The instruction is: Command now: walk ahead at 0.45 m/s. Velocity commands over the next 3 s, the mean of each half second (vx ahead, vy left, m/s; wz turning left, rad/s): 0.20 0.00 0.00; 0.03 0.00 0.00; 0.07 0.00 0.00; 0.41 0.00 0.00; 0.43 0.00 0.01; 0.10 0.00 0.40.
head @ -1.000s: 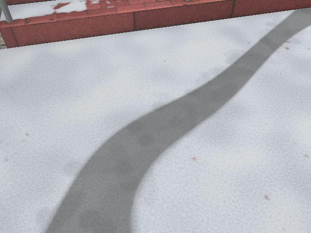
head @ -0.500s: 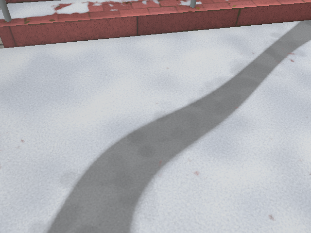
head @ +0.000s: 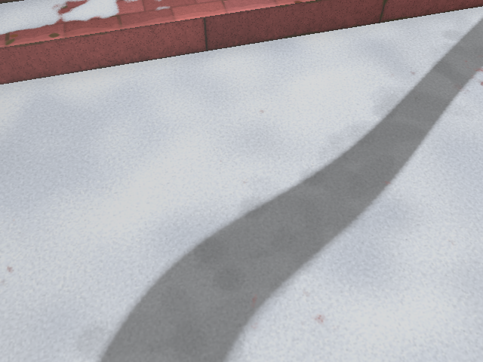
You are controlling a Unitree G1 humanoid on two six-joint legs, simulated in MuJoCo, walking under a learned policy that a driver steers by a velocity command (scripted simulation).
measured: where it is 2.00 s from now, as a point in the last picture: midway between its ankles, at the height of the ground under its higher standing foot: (246, 342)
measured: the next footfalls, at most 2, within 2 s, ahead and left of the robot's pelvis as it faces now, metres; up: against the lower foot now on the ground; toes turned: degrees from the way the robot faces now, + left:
left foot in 0.40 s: +0.30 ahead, +0.10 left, +0.00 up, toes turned +3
right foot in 0.64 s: +0.23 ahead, -0.11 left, +0.00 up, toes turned -2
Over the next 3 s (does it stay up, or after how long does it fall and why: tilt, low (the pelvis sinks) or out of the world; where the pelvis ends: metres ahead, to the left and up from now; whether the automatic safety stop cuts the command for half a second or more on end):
stays up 0.86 0.03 0.02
